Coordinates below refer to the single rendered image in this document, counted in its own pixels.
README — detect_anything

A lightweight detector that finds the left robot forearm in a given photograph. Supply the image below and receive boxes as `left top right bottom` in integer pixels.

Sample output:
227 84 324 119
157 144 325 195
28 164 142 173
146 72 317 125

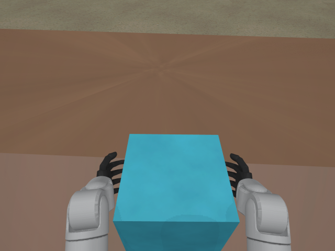
65 176 115 251

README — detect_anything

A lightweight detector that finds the right robot hand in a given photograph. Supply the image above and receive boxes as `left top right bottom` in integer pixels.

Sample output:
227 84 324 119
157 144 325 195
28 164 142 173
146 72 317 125
225 153 252 198

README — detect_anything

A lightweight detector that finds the right robot forearm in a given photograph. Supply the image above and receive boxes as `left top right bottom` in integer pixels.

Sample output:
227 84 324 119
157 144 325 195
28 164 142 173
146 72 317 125
236 178 291 251

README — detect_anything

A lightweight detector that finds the left robot hand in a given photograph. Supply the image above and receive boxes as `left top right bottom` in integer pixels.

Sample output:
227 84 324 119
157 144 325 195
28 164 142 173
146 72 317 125
97 152 125 194

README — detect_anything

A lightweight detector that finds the carton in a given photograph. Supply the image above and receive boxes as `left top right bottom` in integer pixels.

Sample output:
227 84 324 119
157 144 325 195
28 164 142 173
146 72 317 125
113 134 240 251

